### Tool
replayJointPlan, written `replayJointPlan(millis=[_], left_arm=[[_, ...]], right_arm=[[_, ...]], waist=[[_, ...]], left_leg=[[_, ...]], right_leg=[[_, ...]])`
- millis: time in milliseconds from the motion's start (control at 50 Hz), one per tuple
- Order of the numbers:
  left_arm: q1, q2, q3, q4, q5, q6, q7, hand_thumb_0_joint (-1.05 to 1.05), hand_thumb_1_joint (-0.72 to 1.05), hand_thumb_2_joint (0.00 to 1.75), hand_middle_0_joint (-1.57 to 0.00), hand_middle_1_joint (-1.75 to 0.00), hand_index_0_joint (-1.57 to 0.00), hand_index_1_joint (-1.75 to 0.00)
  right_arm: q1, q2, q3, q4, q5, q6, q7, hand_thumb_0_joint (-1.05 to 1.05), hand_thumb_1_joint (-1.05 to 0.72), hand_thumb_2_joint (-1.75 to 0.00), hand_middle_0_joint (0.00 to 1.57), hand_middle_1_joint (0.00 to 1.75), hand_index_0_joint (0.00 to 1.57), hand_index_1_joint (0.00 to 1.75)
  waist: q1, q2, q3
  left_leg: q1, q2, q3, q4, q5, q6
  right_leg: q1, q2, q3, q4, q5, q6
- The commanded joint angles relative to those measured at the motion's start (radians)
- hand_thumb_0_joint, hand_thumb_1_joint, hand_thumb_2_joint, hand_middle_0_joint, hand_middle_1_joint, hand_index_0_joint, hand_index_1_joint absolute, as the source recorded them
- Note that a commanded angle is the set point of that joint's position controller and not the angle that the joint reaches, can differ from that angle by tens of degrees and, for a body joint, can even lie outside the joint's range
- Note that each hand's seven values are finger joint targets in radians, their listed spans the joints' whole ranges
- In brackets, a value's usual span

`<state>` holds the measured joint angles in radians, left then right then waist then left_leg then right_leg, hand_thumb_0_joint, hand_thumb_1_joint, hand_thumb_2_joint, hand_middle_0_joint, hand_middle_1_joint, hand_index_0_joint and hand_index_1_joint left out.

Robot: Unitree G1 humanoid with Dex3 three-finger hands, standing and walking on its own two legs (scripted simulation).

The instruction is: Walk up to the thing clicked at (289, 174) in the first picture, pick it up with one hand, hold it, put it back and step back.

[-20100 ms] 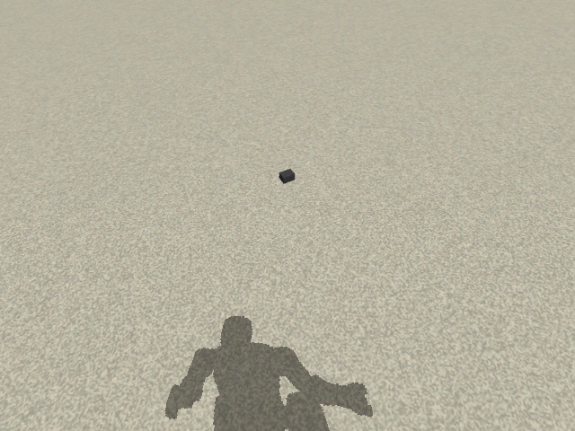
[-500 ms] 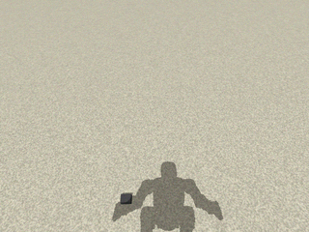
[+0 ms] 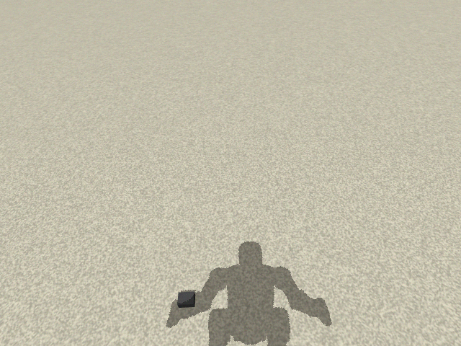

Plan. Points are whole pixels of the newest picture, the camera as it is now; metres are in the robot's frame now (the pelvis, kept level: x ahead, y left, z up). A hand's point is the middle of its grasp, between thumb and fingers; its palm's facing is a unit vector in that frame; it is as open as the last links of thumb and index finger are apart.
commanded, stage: stand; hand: left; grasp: from above
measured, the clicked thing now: (186, 299) +0.44 +0.24 -0.76
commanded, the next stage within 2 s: rise first in 0.56 s
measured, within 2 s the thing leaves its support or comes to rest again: neither
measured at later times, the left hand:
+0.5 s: hand out of the picture +0.07 +0.25 -0.16, palm faces -0.04 -0.94 -0.35, open 7.4 cm
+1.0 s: hand out of the picture +0.15 +0.25 -0.18, palm faces -0.07 -0.92 -0.38, open 10.3 cm
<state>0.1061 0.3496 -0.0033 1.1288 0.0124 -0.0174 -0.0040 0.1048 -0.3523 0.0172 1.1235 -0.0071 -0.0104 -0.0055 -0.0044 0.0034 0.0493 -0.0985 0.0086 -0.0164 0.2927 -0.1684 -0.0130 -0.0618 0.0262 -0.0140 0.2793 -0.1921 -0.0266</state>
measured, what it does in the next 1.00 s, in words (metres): stands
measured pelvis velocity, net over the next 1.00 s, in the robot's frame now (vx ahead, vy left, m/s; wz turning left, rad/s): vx -0.02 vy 0.00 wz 0.00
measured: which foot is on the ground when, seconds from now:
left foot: down 0.00-1.00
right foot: down 0.00-1.00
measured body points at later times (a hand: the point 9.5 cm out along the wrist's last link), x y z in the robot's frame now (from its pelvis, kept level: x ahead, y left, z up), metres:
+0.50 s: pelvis +0.00 +0.00 +0.00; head +0.02 +0.00 +0.45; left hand +0.08 +0.30 -0.13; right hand +0.07 -0.30 -0.14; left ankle -0.01 +0.13 -0.75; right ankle -0.02 -0.10 -0.75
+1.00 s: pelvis -0.02 +0.00 -0.03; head +0.05 +0.01 +0.41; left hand +0.15 +0.30 -0.15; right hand +0.08 -0.26 -0.15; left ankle -0.01 +0.13 -0.75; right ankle -0.02 -0.10 -0.75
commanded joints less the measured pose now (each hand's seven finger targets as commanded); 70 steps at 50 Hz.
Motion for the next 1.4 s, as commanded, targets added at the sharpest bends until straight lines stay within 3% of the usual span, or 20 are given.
replayJointPlan(millis=[0, 80, 640, 660, 680, 700, 720, 740, 760, 780, 800, 840, 860, 900, 940, 980, 1040, 1080, 1240, 1380], left_arm=[[-0.027, 0.218, 0.044, -0.053, -0.006, -0.02, 0.018, 0.0, 0.9, 0.9, -0.2, -0.3, -0.2, -0.3], [-0.028, 0.22, 0.047, -0.05, -0.005, -0.017, 0.017, 0.0, 0.9, 0.9, -0.2, -0.3, -0.2, -0.3], [-0.016, 0.216, 0.044, -0.049, -0.008, -0.018, 0.018, 0.0, 0.88, 0.88, -0.25, -0.34, -0.25, -0.34], [-0.367, 0.066, 0.055, -0.4, -0.057, -0.109, 0.033, 0.0, 0.8, 0.92, -0.27, -0.36, -0.21, -0.42], [-0.459, 0.095, 0.058, -0.325, -0.055, -0.091, 0.035, 0.0, 0.72, 0.89, -0.27, -0.44, -0.22, -0.49], [-0.295, 0.181, 0.12, -0.152, -0.036, -0.049, 0.037, 0.0, 0.64, 0.87, -0.27, -0.52, -0.23, -0.56], [-0.205, 0.185, 0.137, -0.093, -0.024, -0.031, 0.021, 0.0, 0.56, 0.86, -0.27, -0.58, -0.24, -0.61], [-0.274, 0.222, 0.143, -0.146, 0.002, -0.033, 0.011, 0.0, 0.48, 0.85, -0.26, -0.64, -0.25, -0.66], [-0.307, 0.27, 0.18, -0.193, 0.019, -0.042, 0.006, 0.0, 0.4, 0.82, -0.28, -0.7, -0.28, -0.71], [-0.233, 0.277, 0.197, -0.164, 0.051, -0.033, -0.009, 0.0, 0.32, 0.8, -0.29, -0.74, -0.29, -0.74], [-0.102, 0.215, 0.187, -0.063, 0.079, -0.012, -0.023, 0.0, 0.24, 0.8, -0.28, -0.79, -0.29, -0.78], [-0.053, 0.226, 0.218, -0.154, 0.114, 0.005, -0.026, 0.0, 0.08, 0.79, -0.33, -0.76, -0.32, -0.77], [-0.06, 0.23, 0.223, -0.219, 0.125, 0.019, -0.018, 0.0, 0.0, 0.78, -0.33, -0.78, -0.32, -0.79], [-0.037, 0.149, 0.179, -0.22, 0.131, 0.072, -0.001, 0.0, -0.16, 0.79, -0.32, -0.8, -0.3, -0.82], [-0.096, 0.154, 0.173, -0.296, 0.143, 0.11, 0.018, 0.0, -0.32, 0.79, -0.35, -0.77, -0.32, -0.8], [-0.06, 0.152, 0.179, -0.338, 0.142, 0.136, 0.026, 0.0, -0.36, 0.8, -0.35, -0.77, -0.32, -0.8], [-0.056, 0.133, 0.169, -0.418, 0.16, 0.149, 0.03, 0.0, -0.36, 0.78, -0.37, -0.77, -0.34, -0.8], [-0.074, 0.157, 0.193, -0.516, 0.177, 0.136, 0.036, 0.0, -0.35, 0.77, -0.38, -0.76, -0.35, -0.79], [0.119, 0.141, 0.185, -0.756, 0.234, 0.157, 0.049, 0.0, -0.28, 0.72, -0.41, -0.76, -0.4, -0.77], [0.183, 0.11, 0.159, -0.812, 0.261, 0.205, 0.05, 0.0, -0.28, 0.7, -0.44, -0.7, -0.42, -0.72]], right_arm=[[-0.034, -0.207, -0.042, -0.053, 0.001, -0.022, -0.009, 0.0, -0.9, -0.9, 0.2, 0.3, 0.2, 0.3], [-0.032, -0.209, -0.043, -0.052, 0.0, -0.02, -0.008, 0.0, -0.9, -0.9, 0.2, 0.3, 0.2, 0.3], [-0.029, -0.21, -0.044, -0.053, 0.001, -0.022, -0.01, 0.0, -0.87, -0.89, 0.2, 0.3, 0.2, 0.3], [-0.008, -0.055, -0.014, -0.325, 0.066, -0.07, -0.03, 0.0, -0.91, -0.9, 0.2, 0.3, 0.2, 0.3], [0.042, -0.073, -0.011, -0.264, 0.069, -0.068, -0.037, 0.0, -0.88, -0.89, 0.2, 0.3, 0.2, 0.3], [0.072, -0.105, -0.024, -0.254, 0.065, -0.054, -0.043, 0.0, -0.89, -0.9, 0.2, 0.3, 0.2, 0.3], [0.083, -0.106, -0.039, -0.282, 0.064, -0.042, -0.041, 0.0, -0.89, -0.9, 0.2, 0.3, 0.2, 0.3], [0.084, -0.105, -0.054, -0.311, 0.053, -0.045, -0.045, 0.0, -0.89, -0.9, 0.2, 0.3, 0.2, 0.3], [0.103, -0.106, -0.068, -0.326, 0.048, -0.051, -0.05, 0.0, -0.91, -0.9, 0.2, 0.3, 0.2, 0.3], [0.11, -0.102, -0.079, -0.354, 0.039, -0.055, -0.045, 0.0, -0.9, -0.9, 0.2, 0.3, 0.2, 0.3], [0.137, -0.096, -0.089, -0.358, 0.031, -0.053, -0.038, 0.0, -0.9, -0.9, 0.2, 0.3, 0.2, 0.3], [0.142, -0.092, -0.104, -0.419, 0.031, -0.051, -0.029, 0.0, -0.9, -0.9, 0.2, 0.3, 0.2, 0.3], [0.136, -0.087, -0.106, -0.453, 0.033, -0.05, -0.029, 0.0, -0.89, -0.9, 0.2, 0.3, 0.2, 0.3], [0.118, -0.073, -0.096, -0.493, 0.037, -0.047, -0.023, 0.0, -0.88, -0.89, 0.2, 0.3, 0.2, 0.3], [0.09, -0.073, -0.096, -0.539, 0.042, -0.051, -0.024, 0.0, -0.89, -0.9, 0.2, 0.3, 0.2, 0.3], [0.096, -0.069, -0.098, -0.565, 0.043, -0.059, -0.019, 0.0, -0.92, -0.9, 0.2, 0.3, 0.2, 0.3], [0.101, -0.059, -0.099, -0.6, 0.042, -0.081, -0.017, 0.0, -0.93, -0.91, 0.2, 0.3, 0.2, 0.3], [0.114, -0.053, -0.105, -0.618, 0.036, -0.096, -0.019, 0.0, -0.93, -0.91, 0.2, 0.3, 0.2, 0.3], [0.114, -0.039, -0.11, -0.677, 0.028, -0.133, -0.027, 0.0, -0.92, -0.9, 0.2, 0.3, 0.2, 0.3], [0.096, -0.041, -0.105, -0.704, 0.021, -0.153, -0.026, 0.0, -0.95, -0.91, 0.2, 0.3, 0.2, 0.3]], waist=[[0.002, 0.001, -0.092], [0.002, 0.005, -0.085], [0.006, 0.006, -0.07], [-0.116, 0.023, -0.012], [-0.082, -0.009, -0.046], [-0.066, -0.055, -0.025], [-0.034, -0.048, -0.028], [-0.033, -0.058, -0.103], [-0.022, -0.033, -0.194], [-0.014, -0.008, -0.248], [-0.01, -0.025, -0.255], [0.041, 0.02, -0.359], [0.049, 0.06, -0.382], [0.031, 0.049, -0.289], [0.013, 0.026, -0.268], [0.004, -0.005, -0.26], [-0.007, -0.012, -0.264], [-0.01, 0.006, -0.317], [-0.006, 0.079, -0.42], [-0.03, 0.069, -0.404]], left_leg=[[0.045, 0.127, -0.09, -0.009, 0.214, 0.033], [0.027, 0.123, -0.092, -0.025, 0.157, 0.036], [0.038, 0.125, -0.092, -0.023, 0.205, 0.034], [-0.1, -0.025, 0.047, 0.056, 0.039, 0.032], [-0.1, -0.029, 0.044, 0.071, 0.023, 0.037], [-0.143, -0.034, 0.044, 0.099, -0.005, 0.041], [-0.17, -0.028, 0.046, 0.131, 0.008, 0.039], [-0.181, -0.029, 0.044, 0.166, 0.022, 0.042], [-0.174, -0.03, 0.04, 0.199, 0.055, 0.041], [-0.197, -0.037, 0.038, 0.239, 0.096, 0.038], [-0.25, -0.042, 0.032, 0.285, 0.11, 0.037], [-0.251, -0.049, 0.031, 0.32, 0.162, 0.032], [-0.24, -0.052, 0.031, 0.319, 0.172, 0.026], [-0.306, -0.048, 0.028, 0.333, 0.109, 0.02], [-0.351, -0.039, 0.023, 0.362, 0.051, 0.021], [-0.409, -0.032, 0.02, 0.406, -0.004, 0.026], [-0.473, -0.026, 0.013, 0.471, -0.061, 0.027], [-0.498, -0.025, 0.014, 0.528, -0.055, 0.029], [-0.532, -0.01, -0.004, 0.643, -0.017, 0.025], [-0.617, 0.007, -0.043, 0.712, -0.029, 0.019]], right_leg=[[0.0, -0.164, 0.113, -0.028, 0.238, -0.001], [0.0, -0.158, 0.11, -0.033, 0.176, -0.002], [-0.008, -0.157, 0.113, -0.029, 0.214, -0.002], [-0.242, -0.037, 0.028, 0.044, 0.13, 0.018], [-0.194, -0.04, 0.019, 0.055, 0.097, 0.024], [-0.215, -0.031, 0.012, 0.066, 0.051, 0.018], [-0.23, -0.027, 0.004, 0.1, 0.044, 0.013], [-0.235, -0.031, 0.007, 0.131, 0.056, 0.015], [-0.228, -0.036, 0.017, 0.175, 0.105, 0.015], [-0.22, -0.038, 0.017, 0.22, 0.147, 0.014], [-0.251, -0.037, 0.019, 0.266, 0.17, 0.012], [-0.215, -0.031, 0.018, 0.317, 0.204, 0.004], [-0.211, -0.029, 0.017, 0.317, 0.194, 0.001], [-0.293, -0.018, 0.01, 0.316, 0.114, 0.001], [-0.354, -0.015, 0.006, 0.338, 0.056, 0.001], [-0.408, -0.01, -0.001, 0.38, -0.007, 0.003], [-0.497, -0.006, -0.007, 0.449, -0.069, 0.003], [-0.534, -0.009, -0.001, 0.508, -0.06, 0.004], [-0.65, 0.0, -0.007, 0.645, -0.05, 0.0], [-0.772, 0.005, -0.024, 0.738, -0.088, -0.002]])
